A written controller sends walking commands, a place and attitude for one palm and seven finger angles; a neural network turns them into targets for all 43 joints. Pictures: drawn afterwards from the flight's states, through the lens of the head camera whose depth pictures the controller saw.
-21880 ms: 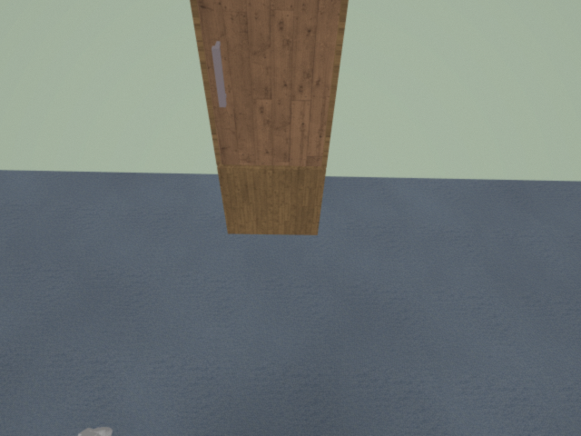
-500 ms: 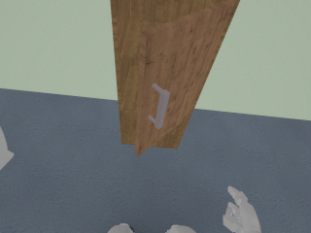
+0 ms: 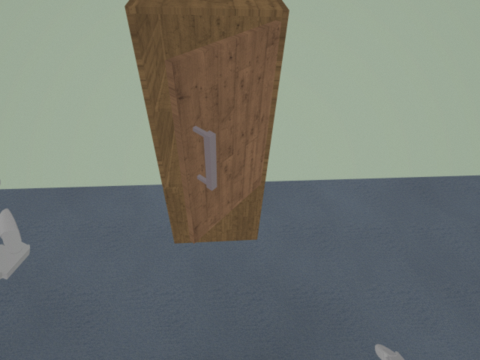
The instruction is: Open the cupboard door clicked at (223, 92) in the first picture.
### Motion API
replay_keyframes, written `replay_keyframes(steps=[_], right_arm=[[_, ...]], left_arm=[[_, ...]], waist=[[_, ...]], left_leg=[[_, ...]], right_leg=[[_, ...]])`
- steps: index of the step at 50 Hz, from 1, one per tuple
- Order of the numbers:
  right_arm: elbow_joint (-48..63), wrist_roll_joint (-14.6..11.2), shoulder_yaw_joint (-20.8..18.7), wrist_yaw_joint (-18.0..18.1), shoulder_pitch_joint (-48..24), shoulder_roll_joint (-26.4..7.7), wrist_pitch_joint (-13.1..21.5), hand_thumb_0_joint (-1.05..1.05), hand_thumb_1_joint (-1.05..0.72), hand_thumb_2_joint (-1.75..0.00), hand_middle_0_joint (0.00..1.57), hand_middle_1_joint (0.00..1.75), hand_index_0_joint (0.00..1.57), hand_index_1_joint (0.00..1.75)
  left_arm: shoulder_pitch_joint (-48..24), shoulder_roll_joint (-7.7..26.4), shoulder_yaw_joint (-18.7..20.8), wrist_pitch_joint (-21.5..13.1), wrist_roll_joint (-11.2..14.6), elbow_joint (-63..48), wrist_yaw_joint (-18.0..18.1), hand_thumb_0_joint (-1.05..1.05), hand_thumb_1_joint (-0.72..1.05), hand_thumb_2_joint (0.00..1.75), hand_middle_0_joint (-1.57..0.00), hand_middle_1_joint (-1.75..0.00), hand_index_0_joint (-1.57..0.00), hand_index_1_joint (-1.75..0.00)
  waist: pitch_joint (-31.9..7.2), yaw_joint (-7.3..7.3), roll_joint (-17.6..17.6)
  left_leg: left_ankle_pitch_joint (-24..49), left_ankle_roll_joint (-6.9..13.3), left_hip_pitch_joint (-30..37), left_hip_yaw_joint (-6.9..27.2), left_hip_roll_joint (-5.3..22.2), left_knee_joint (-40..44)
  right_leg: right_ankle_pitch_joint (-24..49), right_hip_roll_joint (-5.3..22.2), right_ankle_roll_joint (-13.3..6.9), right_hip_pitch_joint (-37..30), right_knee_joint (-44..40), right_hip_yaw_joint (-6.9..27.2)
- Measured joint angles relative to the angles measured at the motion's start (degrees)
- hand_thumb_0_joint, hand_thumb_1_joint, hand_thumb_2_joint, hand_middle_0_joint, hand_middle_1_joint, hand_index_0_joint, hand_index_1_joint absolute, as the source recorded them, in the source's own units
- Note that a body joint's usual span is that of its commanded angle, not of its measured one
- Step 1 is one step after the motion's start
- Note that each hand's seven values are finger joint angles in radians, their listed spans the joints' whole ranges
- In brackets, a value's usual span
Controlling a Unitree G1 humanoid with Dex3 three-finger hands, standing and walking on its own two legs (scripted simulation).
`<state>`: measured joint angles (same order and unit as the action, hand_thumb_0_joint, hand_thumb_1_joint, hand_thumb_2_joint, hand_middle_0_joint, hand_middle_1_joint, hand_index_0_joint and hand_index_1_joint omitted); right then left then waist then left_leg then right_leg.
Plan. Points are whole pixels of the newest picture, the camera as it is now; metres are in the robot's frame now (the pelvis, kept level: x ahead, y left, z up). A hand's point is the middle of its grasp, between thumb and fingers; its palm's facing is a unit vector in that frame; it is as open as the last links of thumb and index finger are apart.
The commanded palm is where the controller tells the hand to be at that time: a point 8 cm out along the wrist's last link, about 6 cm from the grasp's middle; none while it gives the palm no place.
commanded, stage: stop stepping back and stand still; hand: left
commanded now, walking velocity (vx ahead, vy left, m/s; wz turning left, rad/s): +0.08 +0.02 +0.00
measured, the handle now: (204, 159) +0.57 +0.12 +0.01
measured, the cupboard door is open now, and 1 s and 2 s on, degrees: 46 46 46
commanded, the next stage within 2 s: let the arm hang, fingers relaxed in 0.32 s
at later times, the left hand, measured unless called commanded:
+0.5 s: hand (72, 286) +0.20 +0.25 +0.08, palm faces +0.26 -0.84 -0.48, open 7.4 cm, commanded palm none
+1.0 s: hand out of the picture -0.13 +0.19 -0.16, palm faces +0.06 -0.97 -0.23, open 7.3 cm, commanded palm none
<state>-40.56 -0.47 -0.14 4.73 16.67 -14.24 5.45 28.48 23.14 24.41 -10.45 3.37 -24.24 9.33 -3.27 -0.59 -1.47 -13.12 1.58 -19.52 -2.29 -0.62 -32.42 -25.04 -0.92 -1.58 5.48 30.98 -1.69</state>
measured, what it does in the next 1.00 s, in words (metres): stands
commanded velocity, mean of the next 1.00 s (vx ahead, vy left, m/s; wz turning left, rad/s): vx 0.03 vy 0.00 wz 0.00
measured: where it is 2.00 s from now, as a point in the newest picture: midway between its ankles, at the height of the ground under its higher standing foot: outside the picture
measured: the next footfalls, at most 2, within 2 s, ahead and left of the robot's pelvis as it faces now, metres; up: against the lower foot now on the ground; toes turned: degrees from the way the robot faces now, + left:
none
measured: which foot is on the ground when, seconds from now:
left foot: down 0.00-1.00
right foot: down 0.00-1.00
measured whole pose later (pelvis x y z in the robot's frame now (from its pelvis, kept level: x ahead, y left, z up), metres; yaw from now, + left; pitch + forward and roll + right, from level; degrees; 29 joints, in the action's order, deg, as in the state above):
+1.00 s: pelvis -0.04 +0.01 +0.01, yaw +2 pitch -2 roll -1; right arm -64.8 0.8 0.0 1.9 15.9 -9.6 -1.5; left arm 22.5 10.9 0.3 1.6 -0.1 67.3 1.6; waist 4.3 0.3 0.7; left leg -8.4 0.8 -15.0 0.3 -0.3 -25.6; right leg -17.7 -1.2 -1.5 3.0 22.9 -3.5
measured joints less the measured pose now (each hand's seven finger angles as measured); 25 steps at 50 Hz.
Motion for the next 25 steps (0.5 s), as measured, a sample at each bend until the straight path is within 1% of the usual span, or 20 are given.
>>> replay_keyframes(steps=[3,5,6,7,8,10,11,13,14,16,18,20,21,22,23,25], right_arm=[[0.86,0.32,-0.02,-0.03,-0.88,0.04,0.6,0.02,-0.91,-0.9,0.2,0.3,0.2,0.3],[1.96,0.65,0.01,-0.22,-0.85,0.62,1.06,0.02,-0.91,-0.9,0.2,0.3,0.2,0.3],[2.56,0.83,0.0,-0.35,-0.65,0.96,1.15,0.02,-0.91,-0.9,0.2,0.3,0.2,0.3],[2.97,0.93,-0.07,-0.51,-0.37,1.26,1.16,0.02,-0.91,-0.9,0.2,0.3,0.2,0.3],[3.05,0.98,-0.16,-0.63,-0.05,1.51,1.14,0.02,-0.91,-0.9,0.2,0.3,0.2,0.3],[2.47,0.99,-0.23,-0.77,0.61,1.76,1.2,0.02,-0.91,-0.9,0.2,0.3,0.2,0.3],[2.14,0.98,-0.17,-0.8,0.89,1.78,1.26,0.02,-0.91,-0.9,0.2,0.3,0.2,0.3],[1.92,0.94,-0.03,-0.71,1.27,1.4,1.57,0.02,-0.91,-0.9,0.2,0.3,0.2,0.3],[2.09,0.91,-0.09,-0.64,1.26,0.9,1.84,0.02,-0.91,-0.9,0.2,0.3,0.2,0.3],[1.48,0.72,-0.29,-0.47,-0.25,1.18,1.89,0.02,-0.91,-0.9,0.2,0.3,0.2,0.3],[1.62,0.92,0.02,-0.5,-1.95,1.98,2.15,0.02,-0.91,-0.9,0.2,0.3,0.2,0.3],[2.3,1.13,0.61,-0.78,-3.23,3.14,2.87,0.02,-0.91,-0.9,0.2,0.3,0.2,0.3],[2.76,1.15,1.01,-0.98,-3.69,3.66,3.23,0.02,-0.91,-0.9,0.2,0.3,0.2,0.3],[1.76,1.03,0.84,-1.99,-4.32,3.68,4.53,0.02,-0.91,-0.9,0.2,0.3,0.2,0.3],[0.3,0.94,0.5,-3.05,-5.16,3.17,4.42,0.01,-0.91,-0.9,0.2,0.3,0.2,0.3],[-2.82,1.01,0.08,-4.34,-7.04,1.89,1.64,0.01,-0.91,-0.9,0.2,0.3,0.2,0.3]], left_arm=[[-0.79,-1.13,-0.55,0.95,-0.08,1.45,-0.11,0.02,0.89,0.9,-0.21,-0.3,-0.21,-0.31],[1.17,-1.11,-1.2,0.73,-0.25,-0.22,-0.51,0.02,0.89,0.9,-0.21,-0.3,-0.21,-0.31],[2.61,-0.88,-1.44,0.31,-0.33,-1.5,-0.74,0.02,0.89,0.9,-0.21,-0.3,-0.21,-0.31],[4.08,-0.49,-1.59,-0.18,-0.43,-2.9,-0.95,0.02,0.89,0.9,-0.21,-0.3,-0.21,-0.31],[5.29,-0.02,-1.68,-0.76,-0.59,-4.15,-1.08,0.02,0.89,0.9,-0.21,-0.3,-0.21,-0.31],[6.3,0.71,-1.53,-2.19,-0.98,-5.41,-1.12,0.02,0.88,0.9,-0.21,-0.3,-0.21,-0.31],[6.04,0.94,-1.25,-2.85,-1.18,-5.4,-1.02,0.02,0.88,0.89,-0.21,-0.3,-0.21,-0.31],[4.21,0.93,-0.72,-3.69,-1.33,-4.59,-0.63,0.02,0.88,0.89,-0.22,-0.3,-0.22,-0.31],[3.01,0.64,-0.53,-3.85,-1.24,-4.04,-0.45,0.02,0.88,0.89,-0.22,-0.3,-0.22,-0.31],[0.36,0.09,0.01,-3.58,-0.95,-2.09,-0.17,0.02,0.88,0.9,-0.22,-0.3,-0.22,-0.31],[-0.72,-0.22,0.58,-2.79,-0.66,-0.29,-0.23,0.01,0.88,0.9,-0.21,-0.3,-0.21,-0.31],[-0.62,0.0,0.7,-1.78,-0.64,0.05,-0.48,0.02,0.89,0.9,-0.21,-0.3,-0.21,-0.31],[-0.24,0.11,0.57,-1.43,-0.73,-0.34,-0.64,0.02,0.89,0.9,-0.21,-0.3,-0.21,-0.31],[-1.26,0.22,-1.18,-2.2,-1.74,2.29,-1.36,0.02,0.89,0.9,-0.21,-0.3,-0.21,-0.31],[-3.54,-0.01,-4.22,-1.36,-2.86,7.21,-2.8,0.01,0.89,0.9,-0.21,-0.3,-0.21,-0.31],[-8.51,-1.64,-10.96,3.05,-4.16,20.36,-5.52,0.01,0.89,0.9,-0.2,-0.3,-0.2,-0.3]], waist=[[0.52,-1.65,0.23],[0.39,-2.73,0.58],[0.2,-3.0,0.69],[0.01,-2.91,0.71],[-0.15,-2.44,0.59],[-0.32,-1.05,0.07],[-0.25,-0.41,-0.24],[0.28,0.26,-0.14],[0.63,0.38,0.64],[1.94,0.54,0.22],[2.77,0.45,-0.09],[3.39,0.05,-0.3],[3.63,-0.09,-0.33],[3.32,0.11,0.44],[2.8,0.54,1.73],[1.65,1.21,4.17]], left_leg=[[1.77,-0.34,-0.32,0.05,0.36,0.35],[2.19,-0.58,-0.73,0.67,0.84,0.9],[1.16,-0.7,-1.29,1.06,1.03,0.4],[-0.82,-0.87,-2.15,1.49,1.14,-1.37],[-2.41,-1.01,-3.17,1.8,1.18,-4.78],[-4.42,-1.02,-4.27,1.7,1.29,-10.66],[-4.61,-0.85,-3.77,1.28,1.48,-10.57],[-2.35,-0.44,-1.03,0.73,1.92,-5.25],[-1.36,-0.29,0.57,1.2,2.2,-2.1],[-1.74,-0.69,0.81,0.78,1.14,-2.05],[-1.41,-0.65,0.87,-0.04,0.53,-1.57],[-0.55,-0.64,0.84,-0.37,0.28,-0.46],[-0.16,-0.76,0.65,-0.4,0.32,-0.04],[0.14,-0.94,-0.25,-0.16,0.59,-0.1],[0.34,-1.09,-1.23,0.23,0.82,-0.43],[0.55,-1.14,-2.85,0.75,1.02,-1.64]], right_leg=[[0.62,-0.32,-0.4,0.67,0.44,-0.07],[1.74,-0.99,-0.88,0.72,-0.82,-0.53],[2.18,-1.34,-1.15,0.83,-1.39,-0.69],[2.51,-1.67,-1.47,0.93,-1.82,-0.7],[2.78,-1.95,-1.76,0.97,-2.15,-0.53],[3.27,-2.13,-1.95,0.64,-2.91,0.05],[3.34,-2.04,-1.86,0.46,-3.05,0.28],[2.68,-1.81,-1.38,0.4,-2.11,0.08],[1.87,-2.01,-1.07,0.78,-0.81,-0.29],[0.36,-0.79,-0.37,1.77,2.11,-0.04],[0.91,0.0,0.58,3.19,4.32,0.74],[0.57,0.31,1.06,3.71,4.27,1.02],[0.31,0.3,0.78,3.4,2.95,0.93],[0.64,-0.03,-0.15,3.82,2.08,0.61],[1.27,-0.33,-0.76,4.45,1.77,0.21],[1.79,-0.58,-0.8,5.43,1.99,-0.32]])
